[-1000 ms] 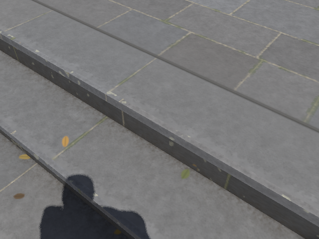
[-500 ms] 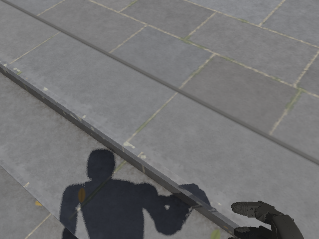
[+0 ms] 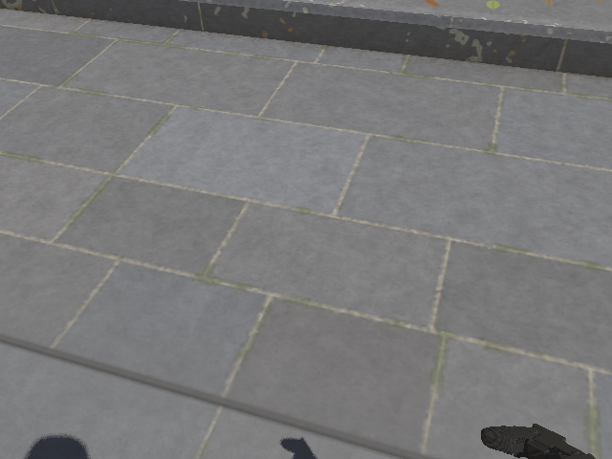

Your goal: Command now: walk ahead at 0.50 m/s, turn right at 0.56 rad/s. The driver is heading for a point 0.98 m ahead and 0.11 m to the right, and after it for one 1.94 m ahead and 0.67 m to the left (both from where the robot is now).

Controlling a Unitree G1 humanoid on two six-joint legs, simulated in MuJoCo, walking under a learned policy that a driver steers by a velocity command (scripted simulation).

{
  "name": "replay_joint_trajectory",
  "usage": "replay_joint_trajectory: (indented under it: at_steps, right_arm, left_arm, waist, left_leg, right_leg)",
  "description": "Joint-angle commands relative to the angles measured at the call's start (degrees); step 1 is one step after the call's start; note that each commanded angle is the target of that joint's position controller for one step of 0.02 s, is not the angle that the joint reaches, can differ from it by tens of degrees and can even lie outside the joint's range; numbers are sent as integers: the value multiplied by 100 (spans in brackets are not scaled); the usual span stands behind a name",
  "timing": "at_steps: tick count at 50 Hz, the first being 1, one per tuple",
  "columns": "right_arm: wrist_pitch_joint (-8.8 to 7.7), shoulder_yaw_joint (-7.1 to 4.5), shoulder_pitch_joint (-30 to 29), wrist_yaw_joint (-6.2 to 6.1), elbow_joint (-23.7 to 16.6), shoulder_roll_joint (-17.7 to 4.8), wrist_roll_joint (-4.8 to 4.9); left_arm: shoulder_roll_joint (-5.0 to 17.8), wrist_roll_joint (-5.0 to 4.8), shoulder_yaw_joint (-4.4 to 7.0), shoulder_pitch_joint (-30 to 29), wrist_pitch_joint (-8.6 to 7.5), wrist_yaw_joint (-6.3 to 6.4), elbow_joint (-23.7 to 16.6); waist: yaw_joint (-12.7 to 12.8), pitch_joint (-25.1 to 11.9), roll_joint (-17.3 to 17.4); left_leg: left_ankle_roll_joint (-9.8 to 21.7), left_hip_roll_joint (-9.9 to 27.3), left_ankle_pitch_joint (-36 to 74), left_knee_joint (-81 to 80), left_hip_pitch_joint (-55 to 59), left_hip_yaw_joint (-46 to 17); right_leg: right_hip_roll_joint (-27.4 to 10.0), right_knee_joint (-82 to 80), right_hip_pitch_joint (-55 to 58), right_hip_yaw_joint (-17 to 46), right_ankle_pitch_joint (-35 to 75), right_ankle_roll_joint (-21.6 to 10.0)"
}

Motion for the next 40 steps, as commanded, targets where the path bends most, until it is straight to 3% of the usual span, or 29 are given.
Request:
replay_joint_trajectory:
  at_steps: [1, 2, 4, 6, 7, 8, 9, 10, 11, 12, 13, 14, 15, 16, 17, 18, 19, 20, 21, 23, 24, 26, 27, 29, 31, 34, 37, 38, 40]
  right_arm:
    - [-69, 338, 231, 49, -666, 437, 15]
    - [-62, 369, -14, 29, -841, 358, -8]
    - [-57, 517, -612, -63, -1174, 597, -157]
    - [-108, 602, -805, -124, -1437, 724, -88]
    - [-136, 681, -1182, -108, -1700, 726, -79]
    - [-172, 704, -1718, -104, -1916, 694, -81]
    - [-169, 821, -2497, -102, -2325, 856, -253]
    - [-144, 778, -2535, -109, -2463, 913, -203]
    - [-152, 423, -1654, -148, -2183, 377, -72]
    - [-142, 90, -496, -238, -1884, -208, 32]
    - [-81, -225, 740, -293, -1553, -886, 129]
    - [-84, -453, 2155, -265, -1159, -1578, 49]
    - [-2, -534, 2475, -269, -703, -1904, -186]
    - [107, -463, 2047, -435, -659, -1431, -140]
    - [239, -329, 1612, -494, -331, -888, 88]
    - [301, -156, 1442, -468, 106, -191, 26]
    - [250, -26, 1137, -399, 450, 364, -84]
    - [208, 13, 941, -318, 718, 661, -209]
    - [169, 5, 927, -233, 950, 759, -219]
    - [75, -56, 1101, -74, 1259, 631, -122]
    - [49, -112, 1063, -81, 1252, 384, -111]
    - [-26, -155, 1155, -180, 1263, 64, -122]
    - [-71, -199, 1224, -257, 1294, -167, -128]
    - [-71, -301, 1481, -394, 1278, -619, -20]
    - [-54, -372, 1975, -460, 1370, -814, 86]
    - [45, -442, 2238, -415, 1352, -911, 130]
    - [178, -507, 2414, -364, 1409, -976, 184]
    - [234, -540, 2375, -369, 1430, -1047, 197]
    - [313, -531, 2178, -377, 1466, -1041, 209]
  left_arm:
    - [-225, -2, -91, -382, -42, -118, -61]
    - [-188, 7, -94, -538, -68, -75, -123]
    - [86, 102, -26, -271, -170, 95, -22]
    - [430, 129, 70, 554, -104, 204, 169]
    - [476, -44, 106, 930, 22, 267, 238]
    - [423, -81, 126, 1312, 105, 346, 261]
    - [498, -224, 226, 1421, 150, 472, 209]
    - [450, -214, 222, 1469, 133, 533, 237]
    - [709, -70, 259, 1139, -55, 473, 182]
    - [1128, -40, 343, 1005, -183, 443, 104]
    - [1552, -23, 471, 501, -233, 425, 30]
    - [1421, 98, 473, -73, -348, 391, -216]
    - [364, 75, 331, 207, -503, 194, -532]
    - [156, 229, 322, 448, -580, -68, -310]
    - [-34, 81, 316, -117, -557, -201, -682]
    - [-231, -24, 180, -712, -467, -189, -1077]
    - [-117, -7, 133, -838, -362, -188, -1307]
    - [-161, -76, 101, -555, -244, -171, -1229]
    - [-299, -199, 34, -233, -170, -156, -1177]
    - [-492, -247, -77, -215, -132, -68, -1155]
    - [-419, -206, -106, -352, -125, -29, -1226]
    - [-12, 17, -31, -880, -167, 9, -1391]
    - [146, 29, 17, -999, -197, 20, -1447]
    - [280, -84, 56, -1379, -206, 12, -1520]
    - [173, -159, 36, -2038, -230, -56, -1619]
    - [122, -262, 82, -2508, -258, -125, -1652]
    - [204, -203, 170, -2675, -275, -158, -1636]
    - [255, -159, 206, -2608, -294, -158, -1598]
    - [553, -60, 425, -1440, -349, -121, -1266]
  waist:
    - [-684, 1330, 29]
    - [-723, 1368, 124]
    - [-450, 958, -419]
    - [-113, 584, -626]
    - [22, 503, -464]
    - [311, 430, -331]
    - [415, 257, -392]
    - [268, 110, -652]
    - [-250, -574, -1219]
    - [-784, -1284, -1665]
    - [-1457, -1774, -1873]
    - [-1954, -2423, -826]
    - [-1344, -3090, 2650]
    - [-1156, -2843, 2403]
    - [-777, -1403, 1548]
    - [-461, -340, 764]
    - [-66, 409, 13]
    - [237, 623, -138]
    - [443, 781, -102]
    - [517, 895, -156]
    - [518, 975, -69]
    - [358, 822, 59]
    - [335, 698, 189]
    - [138, 556, 187]
    - [-222, 529, 93]
    - [-493, 807, 320]
    - [-605, 1093, 494]
    - [-545, 1068, 577]
    - [98, 392, 678]
  left_leg:
    - [2, 306, -196, 448, -2405, 303]
    - [-77, 452, -66, -379, -2201, 468]
    - [-292, 424, 561, -447, -2041, 957]
    - [-367, 727, 226, 157, -3700, 686]
    - [-413, 905, 144, -1014, -3838, 534]
    - [-476, 925, 273, -1875, -3630, 669]
    - [-463, 920, -481, -3352, -1820, 1106]
    - [-504, 837, -428, -4271, -242, 1308]
    - [-423, 311, -495, -4317, 1322, 1817]
    - [-248, 63, -764, -4525, 2265, 1557]
    - [41, 306, -1383, -5212, 2605, 457]
    - [529, 1183, -2158, -6203, 4017, -1531]
    - [1165, 2323, -3599, -9267, 5522, -5114]
    - [1417, 2894, -3849, -10477, 5100, -7196]
    - [1099, 2883, -3747, -10475, 3979, -6095]
    - [874, 2697, -3351, -10121, 2886, -4630]
    - [613, 2457, -2670, -9615, 1930, -3244]
    - [291, 2149, -1896, -9377, 1426, -2090]
    - [144, 1929, -1394, -9364, 1259, -1335]
    - [1, 1638, -479, -9497, 1403, -161]
    - [77, 1555, -294, -9783, 1271, 270]
    - [280, 1412, 293, -10401, 1498, 678]
    - [360, 1431, 622, -10632, 1779, 720]
    - [377, 1539, 933, -10885, 2485, 833]
    - [419, 1719, 955, -11082, 3256, 769]
    - [479, 1976, 965, -11124, 4053, 694]
    - [493, 2102, 1429, -10924, 4574, 729]
    - [468, 2111, 2109, -10662, 4654, 751]
    - [243, 1794, 3871, -9232, 4657, 1075]
  right_leg:
    - [-983, -2971, -261, 1897, 674, -654]
    - [-877, -3181, -710, 1581, 697, -591]
    - [-928, -3538, -973, 1805, 1059, -883]
    - [-1288, -3356, 897, 2270, 1114, -891]
    - [-1234, -3413, 1256, 2234, 890, -804]
    - [-1323, -3609, 1432, 2302, 1009, -823]
    - [-1458, -4666, 448, 2215, 1622, -963]
    - [-1500, -4969, -53, 2096, 1951, -908]
    - [-1464, -4634, 121, 1816, 5001, -899]
    - [-1570, -3852, 950, 1699, 7904, -746]
    - [-1542, -2370, 1891, 1417, 9751, -489]
    - [-1375, -374, 1197, 1461, 9164, -496]
    - [-181, 2049, -906, 1217, 3599, -353]
    - [196, 4934, -1770, 1748, 1944, -146]
    - [-42, 6234, -2572, 1261, 1751, -143]
    - [-199, 6857, -2817, 864, 1740, -214]
    - [-483, 6901, -2906, 717, 1636, -337]
    - [-631, 6684, -2643, 783, 1617, -423]
    - [-651, 6526, -2551, 859, 1580, -473]
    - [-729, 5780, -2855, 876, 1843, -546]
    - [-800, 4831, -2764, 819, 1984, -410]
    - [-816, 3699, -2483, 470, 2615, -110]
    - [-903, 3202, -2406, 415, 2800, 49]
    - [-1134, 2004, -2248, 76, 2958, 248]
    - [-1299, 763, -2042, -298, 2927, 283]
    - [-1275, -593, -1805, -488, 2422, 302]
    - [-1042, -1532, -1407, -732, 1983, 160]
    - [-907, -1815, -1096, -806, 1800, 81]
    - [-522, -2396, 473, -999, 1789, -183]
Next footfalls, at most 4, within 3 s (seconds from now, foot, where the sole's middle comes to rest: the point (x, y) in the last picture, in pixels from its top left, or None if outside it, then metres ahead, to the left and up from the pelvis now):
0.26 left None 0.38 0.15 -0.56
0.82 right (437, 435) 0.55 -0.19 -0.56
1.36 left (351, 279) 0.95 -0.04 -0.56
1.86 right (418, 203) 1.22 -0.24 -0.56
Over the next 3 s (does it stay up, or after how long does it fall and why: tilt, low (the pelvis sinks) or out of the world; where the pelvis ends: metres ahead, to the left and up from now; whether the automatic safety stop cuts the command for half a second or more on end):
stays up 1.60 0.12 0.21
